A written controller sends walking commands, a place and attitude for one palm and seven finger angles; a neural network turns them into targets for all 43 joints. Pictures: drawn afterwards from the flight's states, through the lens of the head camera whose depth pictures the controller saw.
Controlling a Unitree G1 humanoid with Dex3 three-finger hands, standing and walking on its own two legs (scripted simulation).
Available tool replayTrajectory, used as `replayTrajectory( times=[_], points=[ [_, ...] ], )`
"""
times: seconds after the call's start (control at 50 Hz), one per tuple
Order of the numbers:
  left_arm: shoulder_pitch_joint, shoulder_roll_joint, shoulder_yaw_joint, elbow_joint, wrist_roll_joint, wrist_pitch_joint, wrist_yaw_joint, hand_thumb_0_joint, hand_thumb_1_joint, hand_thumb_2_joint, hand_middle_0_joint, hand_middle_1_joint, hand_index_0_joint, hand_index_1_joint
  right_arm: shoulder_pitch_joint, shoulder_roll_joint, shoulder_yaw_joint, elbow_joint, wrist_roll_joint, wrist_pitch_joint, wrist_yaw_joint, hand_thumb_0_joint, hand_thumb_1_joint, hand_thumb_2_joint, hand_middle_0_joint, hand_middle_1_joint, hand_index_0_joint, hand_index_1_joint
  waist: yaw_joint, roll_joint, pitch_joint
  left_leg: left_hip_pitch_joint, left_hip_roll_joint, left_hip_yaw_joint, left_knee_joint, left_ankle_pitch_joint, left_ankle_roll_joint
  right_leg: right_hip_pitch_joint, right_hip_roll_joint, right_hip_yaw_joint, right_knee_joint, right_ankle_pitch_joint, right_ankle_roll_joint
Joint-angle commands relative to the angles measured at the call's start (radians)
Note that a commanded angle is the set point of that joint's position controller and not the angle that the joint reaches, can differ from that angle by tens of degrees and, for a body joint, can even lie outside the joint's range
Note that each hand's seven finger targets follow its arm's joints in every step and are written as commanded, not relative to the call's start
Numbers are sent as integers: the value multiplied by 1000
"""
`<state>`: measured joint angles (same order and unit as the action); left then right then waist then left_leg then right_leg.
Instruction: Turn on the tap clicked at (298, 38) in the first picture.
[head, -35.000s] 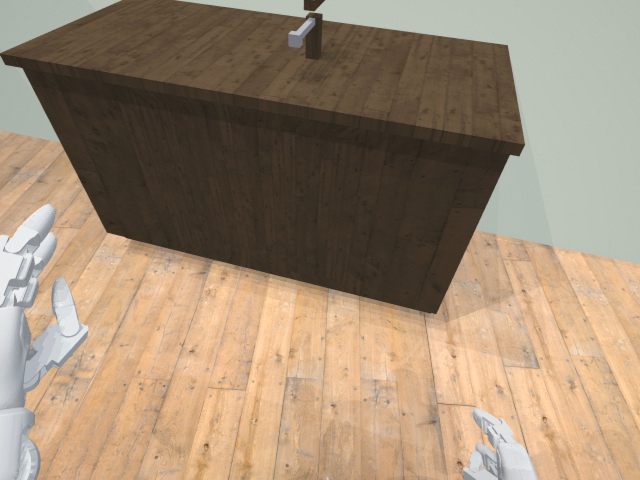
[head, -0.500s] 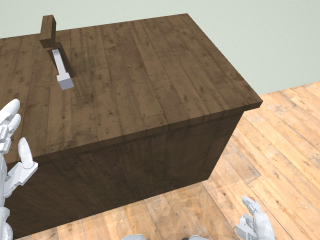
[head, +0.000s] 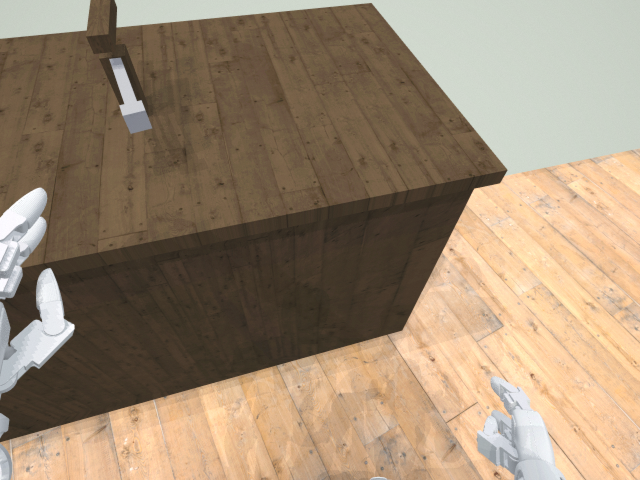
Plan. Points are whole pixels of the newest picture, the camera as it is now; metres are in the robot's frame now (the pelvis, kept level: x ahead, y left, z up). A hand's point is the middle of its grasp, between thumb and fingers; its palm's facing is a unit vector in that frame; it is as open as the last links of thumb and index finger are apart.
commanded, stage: step back with the hand held close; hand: left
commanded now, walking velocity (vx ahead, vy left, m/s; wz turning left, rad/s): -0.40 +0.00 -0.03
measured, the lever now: (136, 117) +0.52 +0.27 +0.15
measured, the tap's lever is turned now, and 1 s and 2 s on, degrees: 10 10 10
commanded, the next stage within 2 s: stop stepping back and stand still in 0.16 s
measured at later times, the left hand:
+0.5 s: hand out of the picture +0.07 +0.19 +0.16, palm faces +0.34 -0.83 -0.45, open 7.4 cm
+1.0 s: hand out of the picture +0.01 +0.18 +0.17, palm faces +0.42 -0.80 -0.42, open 7.4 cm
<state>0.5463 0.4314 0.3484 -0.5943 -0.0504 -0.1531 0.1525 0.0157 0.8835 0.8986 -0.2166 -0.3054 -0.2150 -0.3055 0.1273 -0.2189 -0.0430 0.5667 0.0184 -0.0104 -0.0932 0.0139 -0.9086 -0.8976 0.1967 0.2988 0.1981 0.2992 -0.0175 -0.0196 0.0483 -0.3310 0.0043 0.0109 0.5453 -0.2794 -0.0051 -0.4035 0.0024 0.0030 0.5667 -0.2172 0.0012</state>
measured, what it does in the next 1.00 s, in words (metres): walks backwards: right foot, then left foot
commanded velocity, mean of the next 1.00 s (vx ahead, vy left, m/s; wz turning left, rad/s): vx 0.06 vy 0.06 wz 0.00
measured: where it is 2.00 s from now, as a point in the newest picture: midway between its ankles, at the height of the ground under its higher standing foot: outside the picture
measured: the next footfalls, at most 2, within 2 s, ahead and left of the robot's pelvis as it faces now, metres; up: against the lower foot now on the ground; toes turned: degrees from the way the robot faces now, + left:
right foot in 0.26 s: -0.10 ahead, -0.16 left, +0.00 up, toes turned +2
left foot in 0.54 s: -0.16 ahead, +0.10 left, +0.00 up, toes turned +3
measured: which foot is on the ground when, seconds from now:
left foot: down 0.00-0.26, up 0.28-0.52, down 0.54-0.70, up 0.72-0.94, down 0.96-1.00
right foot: up 0.00-0.24, down 0.26-1.00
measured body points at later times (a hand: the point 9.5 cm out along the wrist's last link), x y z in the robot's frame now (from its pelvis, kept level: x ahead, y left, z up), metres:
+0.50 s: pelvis -0.15 -0.04 +0.01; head -0.13 -0.06 +0.46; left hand +0.04 +0.23 +0.19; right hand +0.00 -0.30 -0.08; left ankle -0.18 +0.09 -0.71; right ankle -0.08 -0.14 -0.73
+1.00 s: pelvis -0.20 -0.06 +0.00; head -0.20 -0.07 +0.45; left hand -0.02 +0.23 +0.20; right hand -0.03 -0.28 -0.09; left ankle -0.17 +0.07 -0.73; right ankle -0.13 -0.13 -0.71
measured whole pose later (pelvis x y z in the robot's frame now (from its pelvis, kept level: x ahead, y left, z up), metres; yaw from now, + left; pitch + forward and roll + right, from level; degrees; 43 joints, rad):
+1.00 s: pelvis -0.20 -0.06 +0.00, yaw +2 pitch -3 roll +1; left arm 0.47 0.37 0.33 -0.49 -0.03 -0.14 0.16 0.02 0.88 0.90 -0.21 -0.31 -0.21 -0.31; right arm 0.21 -0.20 0.00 0.61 0.00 -0.10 -0.06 0.02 -0.91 -0.90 0.20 0.30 0.20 0.30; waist -0.01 0.01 0.05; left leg -0.23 0.01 0.07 0.54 -0.29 0.05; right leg -0.41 0.03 -0.03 0.78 -0.39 -0.02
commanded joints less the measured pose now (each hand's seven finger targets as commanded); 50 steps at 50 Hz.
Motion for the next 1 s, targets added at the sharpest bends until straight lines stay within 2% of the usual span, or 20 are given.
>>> replayTrajectory(
  times=[0.0,0.08,0.2,0.22,0.26,0.34,0.44,0.48,0.52,0.56,0.64,0.66,0.68,0.7,0.74,0.78,0.84,0.88,0.94,0.98],
  points=[
    [-33,125,121,-228,-5,-56,24,0,900,900,-200,-300,-200,-300,-28,-77,-14,-128,-26,-96,1,0,-900,-900,200,300,200,300,27,272,-274,265,336,-251,-175,898,135,-63,-4,59,332,-284,19],
    [-126,70,55,-221,5,-18,34,0,900,900,-200,-300,-200,-300,-8,-106,-28,-96,-18,-137,21,0,-900,-900,200,300,200,300,23,208,-208,275,290,-153,-187,748,126,-43,-3,35,269,-208,25],
    [-123,89,68,-178,-2,6,26,0,900,900,-200,-300,-200,-300,-86,-102,-7,-106,-23,-127,24,0,-900,-900,200,300,200,300,47,180,-129,-21,210,-127,-219,2,76,200,2,4,-107,-29,20],
    [-128,121,90,-188,1,-4,23,0,900,900,-200,-300,-200,-300,-100,-99,-7,-114,-23,-122,25,0,-900,-900,200,300,200,300,51,105,-102,-52,151,-79,-125,-128,33,176,-44,39,-251,39,1],
    [-114,166,122,-186,6,-12,25,0,900,900,-200,-300,-200,-300,-65,-59,-8,-119,-12,-105,29,0,-900,-900,200,300,200,300,54,-228,-153,-71,-20,11,413,-191,-35,7,-374,426,-412,18,-155],
    [-28,117,127,-126,-4,4,26,0,900,900,-200,-300,-200,-300,-37,-54,12,-132,2,-84,31,0,-900,-900,200,300,200,300,-7,-84,-199,-82,19,-37,463,-70,-20,108,-273,223,-264,24,-118],
    [-72,104,111,-79,3,-5,38,0,900,900,-200,-300,-200,-300,1,-101,-12,-128,-3,-95,18,0,-900,-900,200,300,200,300,-5,-132,-125,126,17,27,18,-158,38,41,-250,233,-332,-340,-85],
    [-71,102,98,-106,-1,-15,39,0,900,900,-200,-300,-200,-300,19,-122,-16,-138,-4,-110,13,0,-900,-900,200,300,200,300,-11,16,-126,172,50,-14,-210,-202,78,89,-143,156,-187,-347,-52],
    [-82,97,94,-156,0,-24,36,0,900,900,-200,-300,-200,-300,26,-154,-22,-141,3,-123,9,0,-900,-900,200,300,200,300,2,280,-118,215,241,-250,-317,-235,164,-7,21,-38,158,-203,7],
    [-119,103,107,-118,15,-15,39,0,900,900,-200,-300,-200,-300,26,-127,-16,-100,1,-137,11,0,-900,-900,200,300,200,300,-20,301,0,23,282,-352,-405,-428,217,-74,3,-17,357,-227,16],
    [-144,65,70,-17,22,-15,29,0,900,900,-200,-300,-200,-300,1,-132,-6,-69,-9,-159,18,0,-900,-900,200,300,200,300,28,117,36,-94,166,-130,-160,-287,120,225,5,-48,-71,-145,4],
    [-162,69,66,-7,27,-20,21,0,900,900,-200,-300,-200,-300,-9,-133,-13,-72,-14,-155,16,0,-900,-900,200,300,200,300,28,-36,30,-164,75,-47,47,-243,88,293,-48,89,-211,-181,-30],
    [-179,94,71,-18,29,-17,13,0,900,900,-200,-300,-200,-300,-16,-122,-25,-82,-10,-150,21,0,-900,-900,200,300,200,300,12,-245,-3,-230,-11,14,332,-236,48,283,-267,462,-372,-340,-102],
    [-237,92,69,-61,16,-31,3,0,900,900,-200,-300,-200,-300,-32,-114,-24,-89,-8,-152,27,0,-900,-900,200,300,200,300,5,-209,-28,-222,-7,-30,515,-191,32,203,-336,581,-433,-465,-124],
    [-191,128,106,-58,15,-44,-6,0,900,900,-200,-300,-200,-300,28,-105,-22,-41,-16,-139,40,0,-900,-900,200,300,200,300,-14,-83,-41,-148,25,-44,553,-114,17,93,-289,447,-405,-494,-127],
    [-151,149,138,-82,10,-51,-3,0,900,900,-200,-300,-200,-300,21,-96,-16,-61,-11,-125,40,0,-900,-900,200,300,200,300,-13,-107,-83,-40,33,1,414,-89,12,57,-254,293,-388,-407,-116],
    [-115,117,118,-92,7,-45,14,0,900,900,-200,-300,-200,-300,-9,-73,5,-82,-18,-121,25,0,-900,-900,200,300,200,300,2,-135,-92,147,4,90,163,-140,35,-25,-230,217,-390,-483,-105],
    [-131,87,89,-95,5,-40,22,0,900,900,-200,-300,-200,-300,-12,-80,10,-89,-21,-126,19,0,-900,-900,200,300,200,300,-9,-24,-70,256,10,72,-42,-162,56,-65,-198,192,-289,-489,-93],
    [-212,109,110,-140,22,-40,31,0,900,900,-200,-300,-200,-300,-4,-120,3,-98,-25,-135,25,0,-900,-900,200,300,200,300,0,313,-85,130,300,-342,-405,-430,197,-57,69,-56,423,-287,12],
    [-242,135,131,-65,19,-33,24,0,900,900,-200,-300,-200,-300,7,-87,1,-77,-10,-147,31,0,-900,-900,200,300,200,300,0,166,-15,18,330,-399,-420,-459,230,-124,-9,62,573,-217,7]
  ],
)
